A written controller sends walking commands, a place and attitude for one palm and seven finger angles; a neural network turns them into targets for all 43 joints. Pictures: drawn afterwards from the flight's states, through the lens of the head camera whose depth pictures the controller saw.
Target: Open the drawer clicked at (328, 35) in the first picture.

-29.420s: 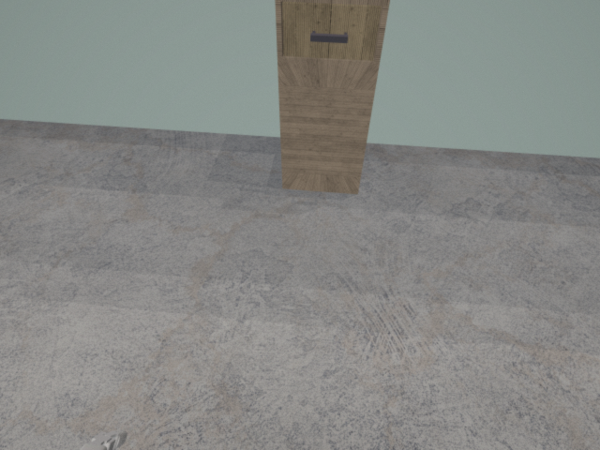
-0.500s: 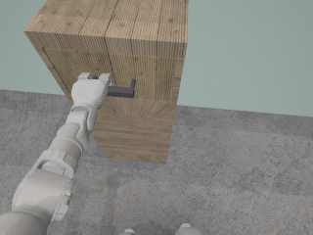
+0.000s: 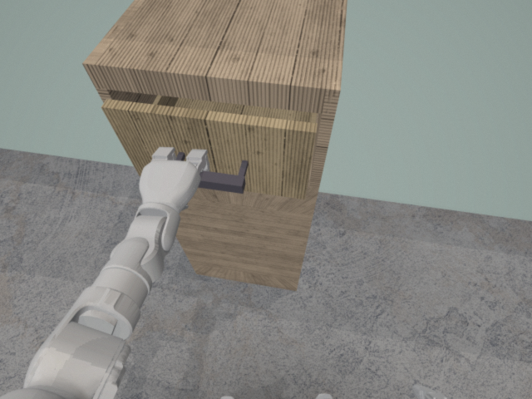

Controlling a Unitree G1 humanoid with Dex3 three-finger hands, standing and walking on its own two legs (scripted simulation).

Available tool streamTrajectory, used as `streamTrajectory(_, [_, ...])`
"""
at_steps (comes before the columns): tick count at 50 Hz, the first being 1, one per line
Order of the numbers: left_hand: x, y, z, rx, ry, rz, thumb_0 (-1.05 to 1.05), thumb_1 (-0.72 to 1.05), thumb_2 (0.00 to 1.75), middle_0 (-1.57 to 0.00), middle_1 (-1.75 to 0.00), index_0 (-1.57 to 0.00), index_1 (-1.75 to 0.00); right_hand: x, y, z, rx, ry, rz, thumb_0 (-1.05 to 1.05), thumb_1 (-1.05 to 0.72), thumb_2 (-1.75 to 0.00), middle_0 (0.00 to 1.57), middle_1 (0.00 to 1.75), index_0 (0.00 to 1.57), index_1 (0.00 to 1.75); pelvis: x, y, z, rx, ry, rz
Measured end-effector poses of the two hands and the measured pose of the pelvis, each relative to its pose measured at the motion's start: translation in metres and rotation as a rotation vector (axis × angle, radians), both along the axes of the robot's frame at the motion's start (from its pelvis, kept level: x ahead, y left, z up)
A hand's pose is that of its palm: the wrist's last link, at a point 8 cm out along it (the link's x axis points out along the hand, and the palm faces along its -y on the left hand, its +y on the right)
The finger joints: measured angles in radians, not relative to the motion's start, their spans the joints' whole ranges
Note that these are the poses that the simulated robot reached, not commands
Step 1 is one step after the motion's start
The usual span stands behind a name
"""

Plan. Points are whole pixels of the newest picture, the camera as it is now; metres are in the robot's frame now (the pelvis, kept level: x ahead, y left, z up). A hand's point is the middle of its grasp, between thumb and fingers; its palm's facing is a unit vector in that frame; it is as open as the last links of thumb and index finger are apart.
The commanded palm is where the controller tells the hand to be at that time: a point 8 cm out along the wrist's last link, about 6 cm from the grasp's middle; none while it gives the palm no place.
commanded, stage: pull the drawer open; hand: left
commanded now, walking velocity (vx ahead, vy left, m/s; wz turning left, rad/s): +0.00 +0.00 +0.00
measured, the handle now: (209, 170) +0.47 +0.12 +0.03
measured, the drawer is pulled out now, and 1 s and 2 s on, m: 0.04 0.22 0.30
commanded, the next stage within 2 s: open the thumb to release the handle in 1.60 s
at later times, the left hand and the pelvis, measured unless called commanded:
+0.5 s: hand (166, 242) +0.35 +0.17 +0.01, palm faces +0.00 -0.10 -0.99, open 5.3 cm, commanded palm +0.31 +0.16 +0.06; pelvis +0.00 +0.00 +0.01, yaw -2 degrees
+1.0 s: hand (142, 310) +0.24 +0.19 +0.01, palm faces +0.00 -0.13 -0.99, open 5.4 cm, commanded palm +0.20 +0.18 +0.06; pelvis +0.00 -0.01 +0.00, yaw -2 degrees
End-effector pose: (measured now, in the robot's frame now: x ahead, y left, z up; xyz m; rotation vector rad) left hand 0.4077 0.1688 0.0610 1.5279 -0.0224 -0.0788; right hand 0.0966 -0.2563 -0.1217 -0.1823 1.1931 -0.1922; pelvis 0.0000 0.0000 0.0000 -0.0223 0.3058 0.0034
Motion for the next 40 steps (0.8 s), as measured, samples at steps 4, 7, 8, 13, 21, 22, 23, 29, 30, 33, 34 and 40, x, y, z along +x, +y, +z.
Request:
streamTrajectory(4, [0.000, -0.001, 0.001, 0.003, 0.018, 0.010, 0.01, 0.75, 0.83, -0.34, -1.34, -0.40, -1.35, -0.006, 0.000, -0.001, 0.004, -0.005, -0.006, 0.00, -0.90, -0.90, 0.20, 0.30, 0.20, 0.30, -0.004, -0.002, 0.000, 0.003, -0.005, -0.002])
streamTrajectory(7, [0.000, -0.001, 0.002, -0.005, 0.030, 0.012, 0.01, 0.76, 0.82, -0.34, -1.35, -0.40, -1.35, -0.016, -0.001, -0.001, 0.005, 0.004, -0.021, 0.00, -0.90, -0.90, 0.20, 0.30, 0.20, 0.30, -0.007, -0.003, 0.000, 0.007, -0.008, -0.010])
streamTrajectory(8, [-0.001, -0.001, 0.002, -0.009, 0.032, 0.013, 0.01, 0.76, 0.81, -0.33, -1.35, -0.40, -1.35, -0.021, -0.002, -0.001, 0.005, 0.008, -0.029, 0.00, -0.90, -0.90, 0.20, 0.30, 0.20, 0.30, -0.007, -0.004, 0.000, 0.007, -0.009, -0.014])
streamTrajectory(13, [-0.015, 0.002, 0.002, -0.029, 0.028, 0.013, 0.02, 0.76, 0.80, -0.32, -1.35, -0.41, -1.35, -0.039, -0.005, 0.001, 0.013, 0.028, -0.066, 0.00, -0.90, -0.90, 0.20, 0.30, 0.20, 0.30, -0.006, -0.004, 0.003, 0.010, -0.016, -0.034])
streamTrajectory(21, [-0.060, 0.009, -0.001, -0.057, -0.015, 0.022, 0.02, 0.77, 0.81, -0.31, -1.36, -0.41, -1.35, -0.033, -0.008, 0.005, 0.021, 0.010, -0.058, 0.00, -0.90, -0.90, 0.20, 0.30, 0.20, 0.30, -0.002, -0.003, 0.007, 0.011, -0.045, -0.042])
streamTrajectory(22, [-0.066, 0.010, -0.001, -0.058, -0.020, 0.024, 0.02, 0.77, 0.81, -0.31, -1.35, -0.41, -1.35, -0.028, -0.007, 0.006, 0.020, -0.001, -0.051, 0.00, -0.90, -0.90, 0.20, 0.30, 0.20, 0.30, -0.002, -0.003, 0.008, 0.011, -0.049, -0.041])
streamTrajectory(23, [-0.071, 0.010, -0.001, -0.059, -0.025, 0.028, 0.02, 0.77, 0.81, -0.31, -1.35, -0.41, -1.35, -0.023, -0.007, 0.007, 0.020, -0.014, -0.043, 0.00, -0.90, -0.90, 0.20, 0.30, 0.20, 0.30, -0.002, -0.003, 0.008, 0.011, -0.054, -0.039])
streamTrajectory(29, [-0.100, 0.013, -0.002, -0.061, -0.035, 0.054, 0.02, 0.77, 0.81, -0.30, -1.35, -0.41, -1.35, 0.019, -0.002, 0.017, 0.026, -0.130, 0.014, 0.00, -0.90, -0.90, 0.20, 0.30, 0.20, 0.30, -0.003, -0.004, 0.009, 0.012, -0.081, -0.033])
streamTrajectory(30, [-0.104, 0.013, -0.002, -0.065, -0.033, 0.058, 0.02, 0.77, 0.81, -0.30, -1.35, -0.41, -1.35, 0.027, -0.001, 0.019, 0.028, -0.153, 0.024, 0.00, -0.90, -0.90, 0.20, 0.30, 0.20, 0.30, -0.003, -0.004, 0.009, 0.012, -0.086, -0.033])
streamTrajectory(33, [-0.117, 0.015, -0.001, -0.073, -0.029, 0.072, 0.02, 0.76, 0.80, -0.30, -1.35, -0.41, -1.35, 0.049, 0.005, 0.027, 0.038, -0.222, 0.055, 0.00, -0.90, -0.90, 0.20, 0.30, 0.20, 0.30, -0.004, -0.005, 0.009, 0.014, -0.099, -0.032])
streamTrajectory(34, [-0.121, 0.015, -0.001, -0.076, -0.027, 0.075, 0.02, 0.76, 0.80, -0.30, -1.35, -0.41, -1.35, 0.055, 0.007, 0.029, 0.041, -0.242, 0.067, 0.00, -0.90, -0.90, 0.20, 0.30, 0.20, 0.30, -0.004, -0.005, 0.009, 0.015, -0.103, -0.032])
streamTrajectory(40, [-0.147, 0.019, -0.001, -0.092, -0.028, 0.093, 0.02, 0.76, 0.79, -0.31, -1.35, -0.41, -1.35, 0.085, 0.018, 0.041, 0.059, -0.333, 0.131, 0.00, -0.90, -0.90, 0.20, 0.30, 0.20, 0.30, -0.005, -0.008, 0.008, 0.020, -0.118, -0.032])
